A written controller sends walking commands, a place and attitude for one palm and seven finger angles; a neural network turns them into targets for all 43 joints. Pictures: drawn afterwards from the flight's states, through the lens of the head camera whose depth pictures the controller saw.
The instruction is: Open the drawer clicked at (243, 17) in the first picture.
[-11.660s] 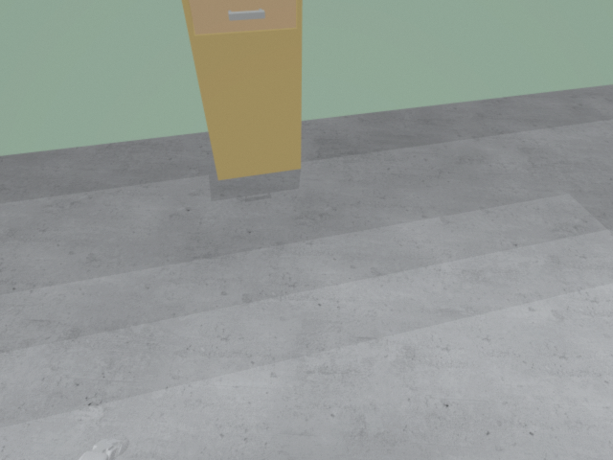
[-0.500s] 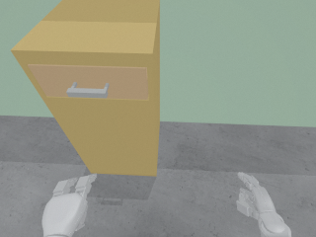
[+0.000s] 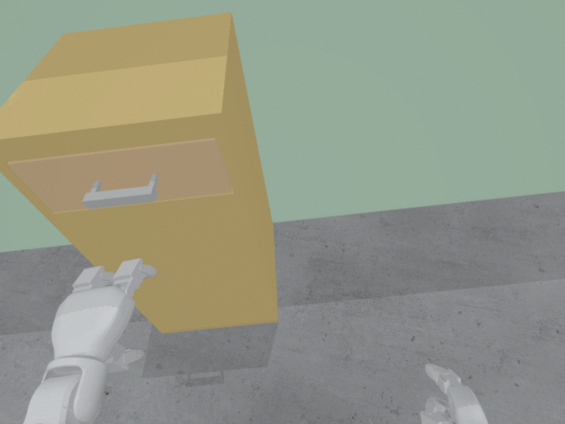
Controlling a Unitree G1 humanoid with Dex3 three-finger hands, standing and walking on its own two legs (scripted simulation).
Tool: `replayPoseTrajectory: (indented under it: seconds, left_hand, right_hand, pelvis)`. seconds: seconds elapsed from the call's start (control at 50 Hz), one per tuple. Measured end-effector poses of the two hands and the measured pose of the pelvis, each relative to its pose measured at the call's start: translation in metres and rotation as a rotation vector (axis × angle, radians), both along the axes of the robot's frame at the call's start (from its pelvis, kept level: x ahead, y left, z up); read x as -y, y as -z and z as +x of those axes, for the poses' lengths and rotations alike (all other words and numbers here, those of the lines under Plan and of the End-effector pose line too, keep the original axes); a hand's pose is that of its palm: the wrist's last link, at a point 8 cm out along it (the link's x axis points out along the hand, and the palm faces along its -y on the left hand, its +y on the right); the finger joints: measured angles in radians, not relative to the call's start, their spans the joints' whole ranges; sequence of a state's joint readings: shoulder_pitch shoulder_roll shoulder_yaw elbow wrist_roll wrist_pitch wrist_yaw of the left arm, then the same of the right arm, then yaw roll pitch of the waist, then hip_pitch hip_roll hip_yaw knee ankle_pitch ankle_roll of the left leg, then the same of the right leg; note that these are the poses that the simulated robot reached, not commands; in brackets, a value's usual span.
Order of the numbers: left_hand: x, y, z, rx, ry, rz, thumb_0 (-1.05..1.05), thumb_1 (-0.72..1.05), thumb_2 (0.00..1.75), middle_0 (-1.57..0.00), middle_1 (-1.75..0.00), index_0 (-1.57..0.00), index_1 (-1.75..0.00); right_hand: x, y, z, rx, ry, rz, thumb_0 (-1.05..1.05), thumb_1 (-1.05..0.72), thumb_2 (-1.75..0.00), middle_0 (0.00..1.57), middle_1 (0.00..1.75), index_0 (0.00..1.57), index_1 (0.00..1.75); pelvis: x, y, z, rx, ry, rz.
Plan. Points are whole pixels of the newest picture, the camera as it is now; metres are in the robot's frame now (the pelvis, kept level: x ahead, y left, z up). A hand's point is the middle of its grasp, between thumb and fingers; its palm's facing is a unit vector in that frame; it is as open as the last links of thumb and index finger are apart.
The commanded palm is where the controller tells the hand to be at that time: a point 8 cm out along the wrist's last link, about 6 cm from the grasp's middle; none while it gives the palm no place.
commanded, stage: raise the hand with hooked fingers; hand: left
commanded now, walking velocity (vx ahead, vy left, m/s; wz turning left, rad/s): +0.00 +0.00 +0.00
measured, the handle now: (123, 189) +0.50 +0.36 +0.03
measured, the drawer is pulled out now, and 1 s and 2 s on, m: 0.00 0.00 0.00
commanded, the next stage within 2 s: move the hooked fingers above the handle in 0.98 s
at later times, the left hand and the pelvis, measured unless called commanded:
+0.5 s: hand (66, 250) +0.29 +0.30 +0.13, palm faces +0.15 -0.07 -0.99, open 13.7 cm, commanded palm +0.26 +0.31 +0.18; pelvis -0.01 +0.06 +0.01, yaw +1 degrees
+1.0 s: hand (44, 249) +0.29 +0.32 +0.14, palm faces +0.16 -0.07 -0.98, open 13.8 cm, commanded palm +0.25 +0.32 +0.20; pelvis -0.02 +0.07 +0.02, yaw +2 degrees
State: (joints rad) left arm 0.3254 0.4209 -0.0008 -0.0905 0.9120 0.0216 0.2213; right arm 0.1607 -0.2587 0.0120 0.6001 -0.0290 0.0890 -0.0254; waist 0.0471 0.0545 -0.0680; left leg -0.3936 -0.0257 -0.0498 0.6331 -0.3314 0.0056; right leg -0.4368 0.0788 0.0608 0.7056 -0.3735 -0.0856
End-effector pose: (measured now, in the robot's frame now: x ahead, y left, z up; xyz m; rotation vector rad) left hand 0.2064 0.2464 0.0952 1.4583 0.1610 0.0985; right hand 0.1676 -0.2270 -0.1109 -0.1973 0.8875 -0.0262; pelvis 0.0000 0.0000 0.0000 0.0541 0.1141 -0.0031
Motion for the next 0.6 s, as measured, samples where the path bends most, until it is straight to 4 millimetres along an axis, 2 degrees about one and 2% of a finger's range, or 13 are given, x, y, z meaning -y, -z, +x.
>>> replayPoseTrajectory:
  seconds: [0.06, 0.1, 0.18, 0.26, 0.42, 0.52, 0.6]
  left_hand:
    - [0.002, -0.008, 0.002, 0.083, 0.059, 0.011, 0.00, -0.05, 0.49, -0.29, -0.91, -0.29, -0.91]
    - [-0.004, -0.014, 0.006, 0.148, 0.061, 0.035, 0.00, -0.09, 0.47, -0.30, -0.94, -0.29, -0.94]
    - [-0.026, -0.028, 0.018, 0.232, -0.027, 0.061, 0.00, -0.19, 0.43, -0.30, -1.00, -0.30, -1.00]
    - [-0.042, -0.041, 0.031, 0.224, -0.106, 0.034, 0.00, -0.28, 0.39, -0.31, -1.06, -0.30, -1.06]
    - [-0.042, -0.070, 0.052, 0.177, -0.003, 0.032, 0.00, -0.43, 0.33, -0.32, -1.16, -0.31, -1.16]
    - [-0.064, -0.089, 0.060, 0.185, -0.020, 0.045, 0.00, -0.47, 0.31, -0.32, -1.18, -0.32, -1.19]
    - [-0.081, -0.101, 0.065, 0.175, -0.049, 0.048, 0.00, -0.48, 0.30, -0.32, -1.19, -0.32, -1.20]
  right_hand:
    - [0.017, 0.000, -0.008, -0.019, 0.031, -0.062, 0.01, -0.91, -0.89, 0.20, 0.30, 0.20, 0.30]
    - [0.022, -0.001, -0.008, -0.031, 0.044, -0.085, 0.01, -0.91, -0.90, 0.20, 0.30, 0.20, 0.30]
    - [0.015, -0.005, 0.000, -0.013, 0.067, -0.077, 0.01, -0.91, -0.90, 0.20, 0.30, 0.20, 0.30]
    - [-0.011, -0.016, 0.018, 0.052, 0.073, -0.031, 0.01, -0.91, -0.90, 0.20, 0.30, 0.20, 0.30]
    - [-0.080, -0.047, 0.047, 0.176, -0.013, 0.044, 0.01, -0.91, -0.90, 0.20, 0.30, 0.20, 0.30]
    - [-0.109, -0.053, 0.047, 0.170, -0.068, 0.068, 0.01, -0.91, -0.90, 0.20, 0.30, 0.20, 0.30]
    - [-0.118, -0.048, 0.038, 0.127, -0.093, 0.066, 0.01, -0.91, -0.89, 0.21, 0.30, 0.21, 0.30]
  pelvis:
    - [-0.007, 0.001, 0.000, -0.006, -0.005, -0.010]
    - [-0.011, 0.002, -0.001, -0.009, -0.010, -0.014]
    - [-0.021, 0.000, -0.002, -0.001, -0.016, -0.021]
    - [-0.033, -0.003, -0.003, 0.031, -0.018, -0.027]
    - [-0.054, -0.011, -0.007, 0.099, -0.015, -0.038]
    - [-0.063, -0.015, -0.010, 0.120, -0.020, -0.046]
    - [-0.070, -0.017, -0.013, 0.125, -0.031, -0.051]
